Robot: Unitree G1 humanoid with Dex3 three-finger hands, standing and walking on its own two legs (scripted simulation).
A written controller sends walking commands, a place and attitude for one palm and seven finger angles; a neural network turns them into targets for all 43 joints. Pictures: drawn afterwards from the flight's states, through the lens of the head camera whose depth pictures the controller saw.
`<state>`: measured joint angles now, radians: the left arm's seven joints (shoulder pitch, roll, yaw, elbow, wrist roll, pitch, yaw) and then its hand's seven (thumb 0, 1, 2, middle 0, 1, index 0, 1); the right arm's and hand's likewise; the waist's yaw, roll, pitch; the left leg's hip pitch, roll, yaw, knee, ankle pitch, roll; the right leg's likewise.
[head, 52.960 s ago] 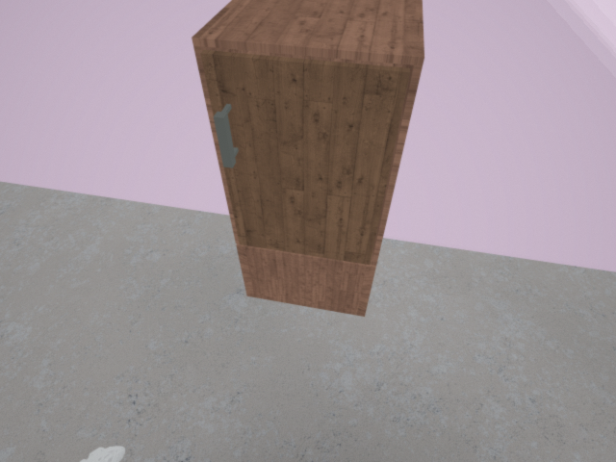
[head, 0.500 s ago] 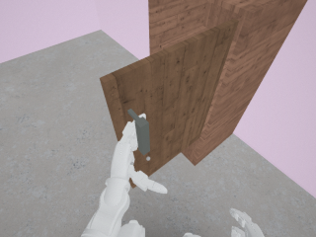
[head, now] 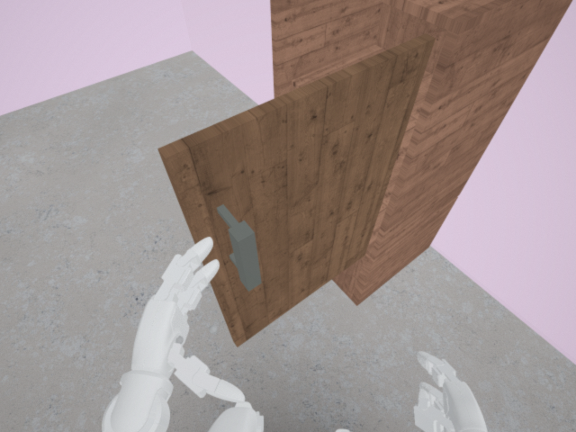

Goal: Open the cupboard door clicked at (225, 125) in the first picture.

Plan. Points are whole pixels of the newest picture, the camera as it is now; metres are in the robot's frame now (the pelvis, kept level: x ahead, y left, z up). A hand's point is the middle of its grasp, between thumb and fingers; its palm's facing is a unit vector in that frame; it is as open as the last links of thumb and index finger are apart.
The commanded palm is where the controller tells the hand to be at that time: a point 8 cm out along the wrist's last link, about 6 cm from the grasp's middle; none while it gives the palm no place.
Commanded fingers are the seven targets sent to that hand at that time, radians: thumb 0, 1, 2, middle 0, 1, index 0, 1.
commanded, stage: slide the hand sideways off the handle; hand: left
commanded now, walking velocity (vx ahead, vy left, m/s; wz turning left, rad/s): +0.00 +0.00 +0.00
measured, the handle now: (238, 248) +0.35 +0.09 +0.07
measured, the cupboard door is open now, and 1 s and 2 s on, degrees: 89 89 89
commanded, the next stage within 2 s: draw the hand back to the body in 0.26 s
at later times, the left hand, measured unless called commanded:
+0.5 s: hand (167, 345) +0.22 +0.15 +0.07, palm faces -0.08 -1.00 -0.03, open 16.3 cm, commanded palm +0.19 +0.21 +0.08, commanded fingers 0.00 -0.50 0.30 -0.15 -0.30 -0.15 -0.30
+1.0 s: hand (67, 338) +0.20 +0.22 +0.14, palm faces +0.14 -0.96 -0.23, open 15.4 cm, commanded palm +0.17 +0.27 +0.16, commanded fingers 0.00 -0.05 0.50 -0.17 -0.30 -0.17 -0.30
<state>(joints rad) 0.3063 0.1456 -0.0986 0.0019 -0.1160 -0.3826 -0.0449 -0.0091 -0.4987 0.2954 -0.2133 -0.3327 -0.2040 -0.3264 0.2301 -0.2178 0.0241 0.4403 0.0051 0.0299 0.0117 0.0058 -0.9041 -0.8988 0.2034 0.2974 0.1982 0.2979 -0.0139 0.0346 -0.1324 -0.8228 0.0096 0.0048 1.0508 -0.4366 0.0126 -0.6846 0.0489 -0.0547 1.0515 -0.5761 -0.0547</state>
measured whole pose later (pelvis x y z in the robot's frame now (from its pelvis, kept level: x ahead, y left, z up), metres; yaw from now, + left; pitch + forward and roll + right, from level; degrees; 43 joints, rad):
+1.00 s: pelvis +0.00 +0.03 +0.04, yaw +0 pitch +5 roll -3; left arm 0.56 0.29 0.11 -0.40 -0.13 -0.11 0.01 -0.01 -0.34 0.36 -0.16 -0.30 -0.16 -0.30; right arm 0.28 -0.23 0.06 0.43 0.04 -0.04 -0.08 0.01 -0.90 -0.90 0.20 0.30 0.20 0.30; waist 0.02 0.06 -0.13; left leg -0.57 -0.01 0.01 0.85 -0.37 0.05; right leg -0.41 0.04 -0.04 0.79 -0.46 -0.01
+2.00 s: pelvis +0.04 +0.00 +0.07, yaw -1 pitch -2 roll +0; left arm 0.49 0.36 0.33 -0.41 -0.08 -0.06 0.11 0.02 0.89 0.89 -0.22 -0.31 -0.21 -0.30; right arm 0.20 -0.24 0.02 0.61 0.01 -0.05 -0.08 0.01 -0.90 -0.90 0.20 0.30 0.20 0.30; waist 0.06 0.06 0.00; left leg -0.17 0.00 0.03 0.44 -0.23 0.01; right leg -0.02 0.05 -0.01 0.38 -0.32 -0.05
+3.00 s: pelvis -0.12 +0.07 +0.06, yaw +2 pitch -2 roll -5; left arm 0.56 0.43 0.41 -0.56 -0.05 -0.21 0.15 0.02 0.89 0.89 -0.22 -0.31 -0.22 -0.30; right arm 0.18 -0.21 0.00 0.62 0.01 -0.05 -0.06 0.01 -0.90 -0.90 0.21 0.30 0.20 0.30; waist 0.03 0.08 0.06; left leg -0.47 0.01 0.06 0.50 0.01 0.08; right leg -0.18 0.11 0.04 0.54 -0.32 0.01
